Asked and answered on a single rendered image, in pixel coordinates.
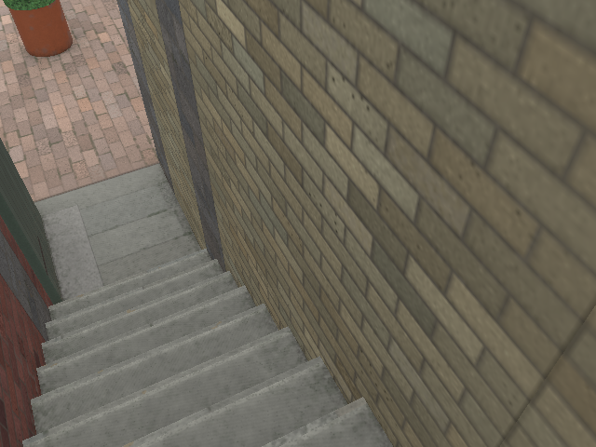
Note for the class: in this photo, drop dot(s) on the stairs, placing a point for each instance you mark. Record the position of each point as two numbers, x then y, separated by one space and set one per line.
253 421

